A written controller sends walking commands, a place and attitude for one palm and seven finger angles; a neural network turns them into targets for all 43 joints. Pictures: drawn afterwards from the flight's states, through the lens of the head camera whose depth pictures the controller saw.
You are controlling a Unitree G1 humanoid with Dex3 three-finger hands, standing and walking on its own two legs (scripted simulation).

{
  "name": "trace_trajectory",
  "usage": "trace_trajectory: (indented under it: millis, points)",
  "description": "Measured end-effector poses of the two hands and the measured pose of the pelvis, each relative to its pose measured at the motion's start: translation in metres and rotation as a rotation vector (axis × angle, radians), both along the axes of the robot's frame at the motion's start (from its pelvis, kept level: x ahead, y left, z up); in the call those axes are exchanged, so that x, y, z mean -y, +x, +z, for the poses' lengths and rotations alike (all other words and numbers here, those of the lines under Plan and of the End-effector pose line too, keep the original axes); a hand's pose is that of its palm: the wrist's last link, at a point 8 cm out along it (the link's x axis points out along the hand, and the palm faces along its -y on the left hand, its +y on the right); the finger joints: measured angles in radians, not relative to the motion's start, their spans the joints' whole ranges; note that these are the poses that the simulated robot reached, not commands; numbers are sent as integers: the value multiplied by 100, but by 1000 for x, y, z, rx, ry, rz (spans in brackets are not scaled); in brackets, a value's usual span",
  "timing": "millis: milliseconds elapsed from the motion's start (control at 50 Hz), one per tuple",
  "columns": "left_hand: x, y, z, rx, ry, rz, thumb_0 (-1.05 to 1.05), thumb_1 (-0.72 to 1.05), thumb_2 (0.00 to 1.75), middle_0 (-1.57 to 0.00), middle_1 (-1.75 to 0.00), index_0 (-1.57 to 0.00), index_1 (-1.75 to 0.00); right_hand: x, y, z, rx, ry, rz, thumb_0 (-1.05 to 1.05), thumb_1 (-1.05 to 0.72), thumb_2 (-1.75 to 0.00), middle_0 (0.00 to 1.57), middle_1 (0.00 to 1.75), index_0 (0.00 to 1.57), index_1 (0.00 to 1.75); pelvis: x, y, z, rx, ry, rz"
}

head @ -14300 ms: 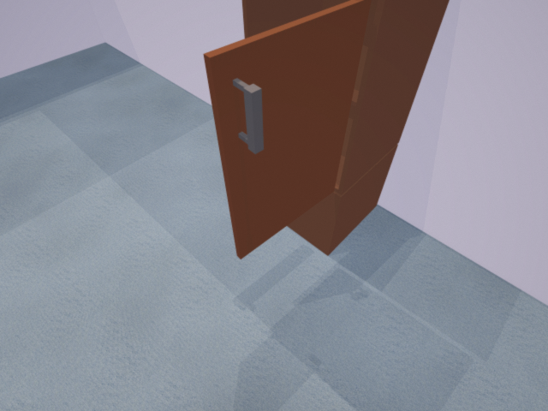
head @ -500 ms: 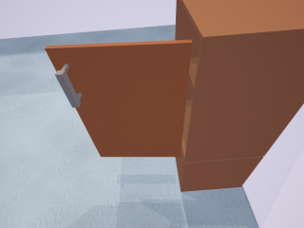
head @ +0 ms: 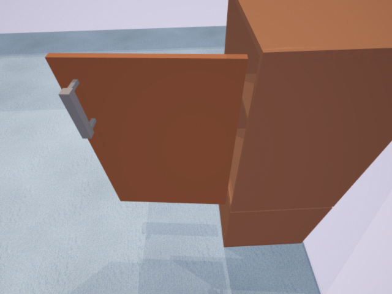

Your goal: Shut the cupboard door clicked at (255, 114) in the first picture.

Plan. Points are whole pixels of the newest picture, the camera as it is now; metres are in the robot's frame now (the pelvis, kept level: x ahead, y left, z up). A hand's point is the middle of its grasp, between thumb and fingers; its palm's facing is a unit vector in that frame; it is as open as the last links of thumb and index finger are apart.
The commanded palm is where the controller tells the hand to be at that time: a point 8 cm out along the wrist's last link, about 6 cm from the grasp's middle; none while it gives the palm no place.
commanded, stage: come to a stop and stand still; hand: left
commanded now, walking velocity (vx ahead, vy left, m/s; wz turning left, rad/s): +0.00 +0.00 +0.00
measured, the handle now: (81, 109) +0.47 +0.29 +0.13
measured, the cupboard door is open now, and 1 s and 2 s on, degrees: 85 85 85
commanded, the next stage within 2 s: look again from close up in 0.16 s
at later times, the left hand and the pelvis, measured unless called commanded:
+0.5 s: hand out of the picture +0.00 +0.19 -0.17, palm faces +0.02 -0.98 -0.20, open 7.3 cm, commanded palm none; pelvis +0.01 +0.02 +0.00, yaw +0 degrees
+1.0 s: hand (96, 282) +0.16 +0.21 -0.05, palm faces +0.24 -0.96 -0.16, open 7.1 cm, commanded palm +0.10 +0.24 -0.05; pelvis -0.01 +0.03 -0.01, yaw +2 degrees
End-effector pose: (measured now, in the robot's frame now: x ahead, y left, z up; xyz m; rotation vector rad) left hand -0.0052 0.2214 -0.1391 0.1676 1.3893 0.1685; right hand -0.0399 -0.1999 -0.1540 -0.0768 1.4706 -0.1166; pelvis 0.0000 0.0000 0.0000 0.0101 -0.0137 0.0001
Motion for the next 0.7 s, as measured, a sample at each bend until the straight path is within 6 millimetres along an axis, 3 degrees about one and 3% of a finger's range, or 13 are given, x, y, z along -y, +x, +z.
trace_trajectory:
  millis: [260,700]
  points:
    - [-10,4,-1,3,-9,5,1,93,90,-20,-30,-20,-30,-6,31,2,64,-20,22,0,-91,-90,19,29,19,30,-11,5,1,5,-1,-3]
    - [-20,3,-2,-21,-16,6,0,92,90,-20,-30,-20,-30,-21,17,3,12,-17,15,0,-91,-90,19,29,19,30,-23,7,1,5,2,-4]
